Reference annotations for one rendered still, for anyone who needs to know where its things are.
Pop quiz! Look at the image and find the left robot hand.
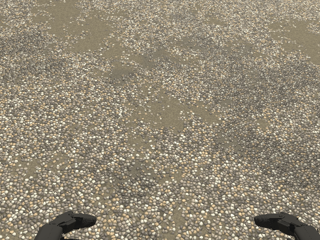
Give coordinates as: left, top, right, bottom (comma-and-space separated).
34, 210, 97, 240

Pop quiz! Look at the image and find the right robot hand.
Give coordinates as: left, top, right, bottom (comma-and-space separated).
254, 211, 320, 240

